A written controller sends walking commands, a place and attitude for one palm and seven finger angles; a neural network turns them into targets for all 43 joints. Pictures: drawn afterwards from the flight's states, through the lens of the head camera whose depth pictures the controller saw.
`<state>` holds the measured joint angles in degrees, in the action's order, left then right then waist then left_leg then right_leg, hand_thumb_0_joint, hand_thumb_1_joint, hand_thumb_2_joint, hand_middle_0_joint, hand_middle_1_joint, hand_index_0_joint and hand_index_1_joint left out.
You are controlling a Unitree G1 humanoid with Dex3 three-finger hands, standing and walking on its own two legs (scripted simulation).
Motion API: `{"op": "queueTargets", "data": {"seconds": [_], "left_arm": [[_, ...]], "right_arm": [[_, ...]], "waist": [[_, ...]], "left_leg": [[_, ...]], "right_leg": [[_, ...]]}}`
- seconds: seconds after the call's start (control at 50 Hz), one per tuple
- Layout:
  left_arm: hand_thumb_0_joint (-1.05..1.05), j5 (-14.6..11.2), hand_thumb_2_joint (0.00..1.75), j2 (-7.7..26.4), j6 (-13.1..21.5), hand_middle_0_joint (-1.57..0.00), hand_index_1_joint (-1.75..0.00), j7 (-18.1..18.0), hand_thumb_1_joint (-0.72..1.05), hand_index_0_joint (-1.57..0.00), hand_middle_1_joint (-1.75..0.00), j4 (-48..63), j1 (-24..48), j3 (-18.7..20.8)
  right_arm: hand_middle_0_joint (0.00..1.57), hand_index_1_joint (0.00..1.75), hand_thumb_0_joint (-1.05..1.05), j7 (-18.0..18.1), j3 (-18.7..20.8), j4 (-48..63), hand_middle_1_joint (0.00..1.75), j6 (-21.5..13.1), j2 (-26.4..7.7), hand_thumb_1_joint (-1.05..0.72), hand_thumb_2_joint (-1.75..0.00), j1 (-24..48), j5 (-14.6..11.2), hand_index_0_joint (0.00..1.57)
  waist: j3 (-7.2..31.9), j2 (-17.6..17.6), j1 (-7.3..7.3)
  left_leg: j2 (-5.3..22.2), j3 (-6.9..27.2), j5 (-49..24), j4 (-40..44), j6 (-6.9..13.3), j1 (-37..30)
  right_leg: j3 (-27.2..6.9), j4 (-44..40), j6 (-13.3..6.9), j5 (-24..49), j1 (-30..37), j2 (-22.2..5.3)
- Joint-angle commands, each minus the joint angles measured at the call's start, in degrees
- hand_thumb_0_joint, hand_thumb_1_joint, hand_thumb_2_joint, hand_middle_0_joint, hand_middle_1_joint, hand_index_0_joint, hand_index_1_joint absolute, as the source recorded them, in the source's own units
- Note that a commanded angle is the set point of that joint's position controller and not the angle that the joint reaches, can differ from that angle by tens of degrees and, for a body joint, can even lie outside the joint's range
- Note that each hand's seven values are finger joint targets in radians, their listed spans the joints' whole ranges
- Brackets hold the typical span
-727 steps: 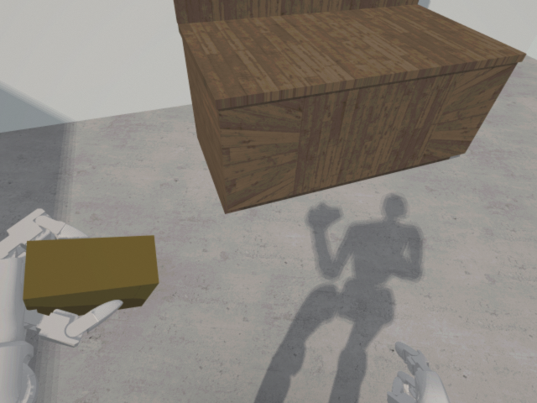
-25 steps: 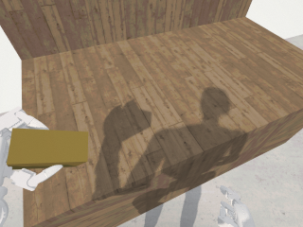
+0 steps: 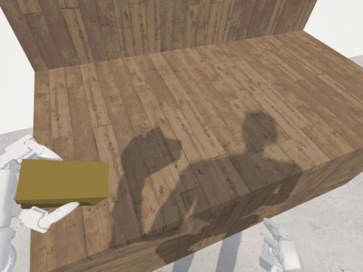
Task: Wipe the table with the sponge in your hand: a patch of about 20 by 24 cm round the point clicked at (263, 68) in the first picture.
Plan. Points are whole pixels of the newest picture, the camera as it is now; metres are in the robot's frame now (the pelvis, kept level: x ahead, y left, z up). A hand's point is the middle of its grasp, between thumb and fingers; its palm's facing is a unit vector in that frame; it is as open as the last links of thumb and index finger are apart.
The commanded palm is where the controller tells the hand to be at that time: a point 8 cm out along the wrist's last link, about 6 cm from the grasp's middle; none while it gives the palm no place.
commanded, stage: come to a stop and stand still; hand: left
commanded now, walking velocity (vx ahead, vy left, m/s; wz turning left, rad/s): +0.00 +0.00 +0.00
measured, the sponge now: (77, 185) +0.23 +0.21 +0.13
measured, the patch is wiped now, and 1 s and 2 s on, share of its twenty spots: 0.00 0.00 0.00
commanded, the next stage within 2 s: look again from close up in 0.56 s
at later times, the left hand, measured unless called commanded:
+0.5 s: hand (46, 179) +0.22 +0.24 +0.16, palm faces +0.37 -0.85 -0.37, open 9.8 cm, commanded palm +0.16 +0.27 +0.18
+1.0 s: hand (48, 184) +0.21 +0.23 +0.16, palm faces +0.37 -0.85 -0.38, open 9.8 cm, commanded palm +0.15 +0.27 +0.18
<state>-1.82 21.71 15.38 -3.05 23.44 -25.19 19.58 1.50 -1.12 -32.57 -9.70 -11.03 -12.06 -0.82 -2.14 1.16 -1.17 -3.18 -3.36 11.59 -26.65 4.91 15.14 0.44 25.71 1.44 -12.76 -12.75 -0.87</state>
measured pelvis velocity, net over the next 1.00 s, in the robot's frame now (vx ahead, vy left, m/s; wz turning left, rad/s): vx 0.00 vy -0.02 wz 0.01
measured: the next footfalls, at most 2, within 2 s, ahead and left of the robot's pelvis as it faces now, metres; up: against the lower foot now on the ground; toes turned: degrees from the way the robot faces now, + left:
none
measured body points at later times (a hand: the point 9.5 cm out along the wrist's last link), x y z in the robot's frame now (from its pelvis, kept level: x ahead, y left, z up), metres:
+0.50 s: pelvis +0.00 -0.01 +0.00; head +0.02 +0.01 +0.45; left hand +0.19 +0.28 +0.18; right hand +0.19 -0.23 -0.06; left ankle +0.03 +0.06 -0.74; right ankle +0.01 -0.14 -0.74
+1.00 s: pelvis +0.00 -0.02 +0.01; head +0.01 +0.00 +0.45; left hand +0.18 +0.28 +0.18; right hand +0.18 -0.24 -0.06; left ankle +0.03 +0.06 -0.74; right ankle +0.01 -0.14 -0.74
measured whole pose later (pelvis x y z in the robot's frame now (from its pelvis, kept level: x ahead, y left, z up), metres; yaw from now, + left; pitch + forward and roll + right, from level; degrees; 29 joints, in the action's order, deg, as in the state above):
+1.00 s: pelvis +0.00 -0.02 +0.01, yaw +1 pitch +0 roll -2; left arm -1.9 20.9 12.9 -5.0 25.5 -24.9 19.9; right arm 2.8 -1.6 -33.6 -8.2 -11.6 -11.9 -0.4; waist -2.0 0.6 -1.3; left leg -1.3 -1.7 10.0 -24.7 3.4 14.7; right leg 1.9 19.9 0.0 -9.5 -10.3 1.1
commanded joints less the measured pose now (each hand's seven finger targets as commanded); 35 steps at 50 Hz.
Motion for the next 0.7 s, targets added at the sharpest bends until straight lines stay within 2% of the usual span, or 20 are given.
{"op": "queueTargets", "data": {"seconds": [0.0,0.02,0.04,0.06,0.14,0.16,0.22,0.24,0.26,0.34,0.36,0.42,0.44,0.46,0.52,0.54,0.56,0.64,0.66,0.68], "left_arm": [[0.00,-1.6,1.30,12.5,4.9,-1.20,-1.60,-2.5,0.10,-1.20,-1.60,15.4,10.9,10.0],[0.00,-1.6,1.30,11.3,4.8,-1.20,-1.60,-2.5,0.10,-1.20,-1.60,15.5,10.9,8.8],[0.00,-1.4,1.30,10.8,4.8,-1.20,-1.60,-2.7,0.10,-1.20,-1.60,17.2,12.0,8.4],[0.00,-1.6,1.30,8.8,4.7,-1.20,-1.60,-2.6,0.10,-1.20,-1.60,14.8,10.5,6.8],[0.00,-0.8,1.30,7.5,3.8,-1.20,-1.60,-3.0,0.10,-1.20,-1.60,13.9,8.8,5.8],[0.00,-0.9,1.30,6.0,3.7,-1.20,-1.60,-2.7,0.10,-1.20,-1.60,12.1,8.1,4.3],[0.00,-0.9,1.30,8.0,3.2,-1.20,-1.60,-2.9,0.10,-1.20,-1.60,13.0,7.7,5.9],[0.00,-0.9,1.30,9.5,2.9,-1.20,-1.60,-3.1,0.10,-1.20,-1.60,14.0,7.1,7.9],[0.00,-1.3,1.30,7.2,2.9,-1.20,-1.60,-2.7,0.10,-1.20,-1.60,12.6,6.6,5.8],[0.00,-1.1,1.30,10.3,2.9,-1.20,-1.60,-3.1,0.10,-1.20,-1.60,16.5,6.5,8.5],[0.00,-1.6,1.30,8.4,2.9,-1.20,-1.60,-2.8,0.10,-1.20,-1.60,14.9,5.6,6.9],[0.00,-1.5,1.30,9.2,2.8,-1.20,-1.60,-2.9,0.10,-1.20,-1.60,15.5,5.1,7.5],[0.00,-1.3,1.30,10.2,2.7,-1.20,-1.60,-3.2,0.10,-1.20,-1.60,16.8,5.5,8.4],[0.00,-1.6,1.30,8.4,2.6,-1.20,-1.60,-2.8,0.10,-1.20,-1.60,14.3,4.1,7.1],[0.00,-1.3,1.30,8.7,2.4,-1.20,-1.60,-2.9,0.10,-1.20,-1.60,14.9,4.9,6.9],[0.00,-1.0,1.30,9.6,2.3,-1.20,-1.60,-3.2,0.10,-1.20,-1.60,15.8,5.4,7.6],[0.00,-1.3,1.30,7.6,2.3,-1.20,-1.60,-2.8,0.10,-1.20,-1.60,13.7,4.8,5.9],[0.00,-0.9,1.30,9.7,1.8,-1.20,-1.60,-3.2,0.10,-1.20,-1.60,15.9,5.7,7.5],[0.00,-1.2,1.30,7.7,2.0,-1.20,-1.60,-2.9,0.10,-1.20,-1.60,14.2,5.1,5.8],[0.00,-1.0,1.30,8.5,1.9,-1.20,-1.60,-3.0,0.10,-1.20,-1.60,15.1,5.2,6.3]], "right_arm": [[0.20,0.30,0.00,1.4,2.5,8.9,0.30,-3.2,-7.2,-0.90,-0.90,4.7,0.1,0.20],[0.20,0.30,0.00,1.4,2.5,8.7,0.30,-3.5,-7.2,-0.90,-0.90,4.4,0.1,0.20],[0.20,0.30,0.00,1.2,2.3,8.4,0.30,-3.8,-7.1,-0.90,-0.90,5.4,-0.2,0.20],[0.20,0.30,0.00,1.2,2.2,7.9,0.30,-3.7,-7.2,-0.90,-0.90,4.7,0.2,0.20],[0.20,0.30,0.00,0.5,2.6,7.2,0.30,-3.7,-7.5,-0.90,-0.90,4.9,0.0,0.20],[0.20,0.30,0.00,0.5,2.5,7.1,0.30,-3.1,-7.6,-0.90,-0.90,4.2,0.4,0.20],[0.20,0.30,0.00,0.7,2.7,7.6,0.30,-2.3,-7.7,-0.90,-0.90,4.4,0.3,0.20],[0.20,0.30,0.00,0.7,2.7,7.7,0.30,-2.3,-7.6,-0.90,-0.90,5.5,0.1,0.20],[0.20,0.30,0.00,0.7,2.2,7.8,0.30,-1.7,-7.3,-0.90,-0.90,5.0,0.4,0.20],[0.20,0.30,0.00,1.1,2.3,8.6,0.30,-1.6,-7.4,-0.90,-0.90,6.2,0.1,0.20],[0.20,0.30,0.00,1.1,2.0,8.6,0.30,-1.3,-7.2,-0.90,-0.90,5.6,0.4,0.20],[0.20,0.30,0.00,1.3,2.4,8.8,0.30,-1.5,-7.5,-0.90,-0.90,5.1,0.3,0.20],[0.20,0.30,0.00,1.4,2.4,8.7,0.30,-1.6,-7.5,-0.90,-0.90,6.0,0.1,0.20],[0.20,0.30,0.00,1.4,2.2,8.5,0.30,-1.3,-7.4,-0.90,-0.90,5.3,0.4,0.20],[0.20,0.30,0.00,1.5,2.7,8.4,0.30,-1.6,-7.9,-0.90,-0.90,4.9,0.3,0.20],[0.20,0.30,0.00,1.6,2.5,8.4,0.30,-1.7,-7.9,-0.90,-0.90,5.9,0.1,0.20],[0.20,0.30,0.00,1.6,2.3,8.0,0.30,-1.5,-7.9,-0.90,-0.90,5.2,0.4,0.20],[0.20,0.30,0.00,1.7,2.6,8.2,0.30,-1.7,-8.0,-0.90,-0.90,6.1,0.0,0.20],[0.20,0.30,0.00,1.7,2.3,7.8,0.30,-1.4,-8.0,-0.90,-0.90,5.5,0.4,0.20],[0.20,0.30,0.00,1.7,2.7,8.2,0.30,-1.6,-8.0,-0.90,-0.90,5.4,0.3,0.20]], "waist": [[9.0,-7.7,-0.44],[9.2,-7.1,-0.38],[9.4,-8.9,-0.24],[9.4,-7.8,-0.37],[9.6,-5.5,-0.18],[9.2,-4.5,-0.25],[9.5,-4.1,-0.20],[9.6,-4.1,-0.21],[9.3,-3.7,-0.11],[9.2,-6.7,-0.01],[8.8,-6.1,-0.10],[8.8,-5.2,0.02],[9.0,-6.4,0.06],[8.7,-4.4,-0.04],[8.8,-4.4,0.06],[8.5,-5.8,0.11],[8.2,-4.9,0.06],[8.4,-4.2,0.15],[8.3,-3.7,0.12],[8.7,-4.6,0.18]], "left_leg": [[9.2,10.7,-0.6,8.6,-4.0,-1.3],[8.9,10.4,-2.3,7.9,-4.2,-2.2],[8.7,9.6,-4.5,7.7,-4.7,-3.9],[9.0,9.9,-4.4,7.9,-4.7,-3.5],[8.7,9.3,-8.9,7.1,-5.7,-5.1],[8.8,9.7,-8.8,7.4,-5.7,-4.2],[8.7,9.6,-9.6,6.7,-5.8,-4.1],[8.5,9.0,-9.9,6.6,-5.6,-4.9],[8.4,9.2,-9.5,6.8,-5.5,-4.1],[8.0,9.1,-7.5,7.2,-5.4,-3.9],[8.1,9.1,-6.1,7.5,-4.9,-3.1],[7.8,9.2,-4.4,7.1,-4.6,-2.9],[7.7,9.0,-4.8,7.2,-4.7,-3.2],[7.8,9.0,-4.7,7.3,-4.4,-3.0],[7.9,9.3,-4.6,7.3,-4.6,-3.5],[7.7,9.0,-4.1,7.5,-4.7,-3.9],[7.8,9.1,-3.2,7.8,-4.3,-2.9],[7.5,8.9,-2.5,7.2,-4.2,-3.8],[7.5,8.8,-2.2,7.4,-3.9,-3.4],[7.5,9.0,-2.7,7.3,-4.1,-3.8]], "right_leg": [[-2.1,-1.5,-2.6,3.5,5.1,-2.5],[-2.3,-1.9,-2.7,4.3,4.9,-2.6],[-2.4,-1.9,-2.8,5.1,4.2,-2.2],[-1.6,-2.4,-2.6,5.0,4.5,-2.2],[-2.3,-3.2,-2.7,7.5,4.6,-1.8],[-1.8,-3.9,-2.6,7.4,4.6,-1.8],[-2.5,-4.5,-2.7,8.4,5.4,-2.4],[-2.4,-4.7,-2.6,9.2,5.3,-2.0],[-1.8,-5.3,-2.6,9.0,5.4,-2.1],[-2.4,-5.2,-2.7,8.8,5.8,-1.9],[-1.8,-5.8,-2.6,8.1,5.8,-2.0],[-3.0,-6.3,-2.7,8.2,6.1,-2.3],[-2.9,-6.2,-2.7,8.6,6.2,-2.1],[-2.3,-6.8,-2.6,8.5,6.0,-2.1],[-3.0,-6.8,-2.7,8.0,5.7,-2.2],[-3.0,-6.8,-2.7,7.6,5.1,-2.0],[-2.3,-7.2,-2.5,6.9,5.2,-1.9],[-3.5,-7.7,-2.6,7.0,4.7,-2.2],[-2.7,-8.1,-2.5,6.5,4.7,-2.1],[-3.3,-7.8,-2.7,6.8,4.9,-2.1]]}}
